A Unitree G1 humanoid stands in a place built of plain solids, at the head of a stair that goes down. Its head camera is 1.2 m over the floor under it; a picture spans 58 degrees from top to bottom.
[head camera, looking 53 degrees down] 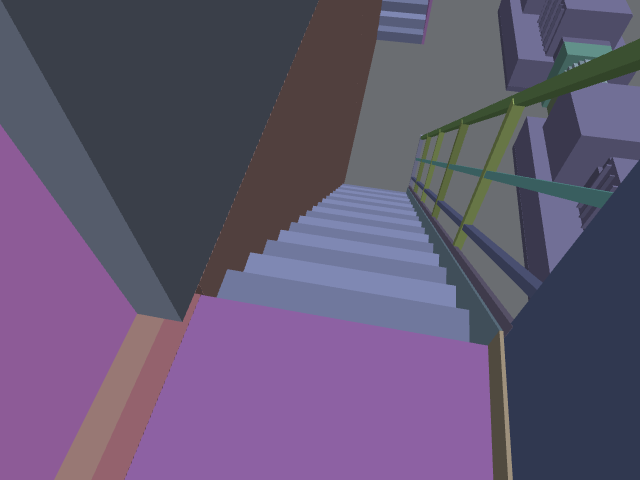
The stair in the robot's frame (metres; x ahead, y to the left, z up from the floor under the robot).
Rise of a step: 0.19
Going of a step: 0.22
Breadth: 0.92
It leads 11 degrees to the right of straight ahead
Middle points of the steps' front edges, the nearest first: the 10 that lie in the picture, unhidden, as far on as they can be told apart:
0.60 -0.05 0.00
0.82 -0.10 -0.19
1.04 -0.14 -0.38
1.25 -0.18 -0.58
1.47 -0.22 -0.77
1.69 -0.27 -0.96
1.91 -0.31 -1.15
2.12 -0.35 -1.34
2.34 -0.39 -1.54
2.56 -0.44 -1.73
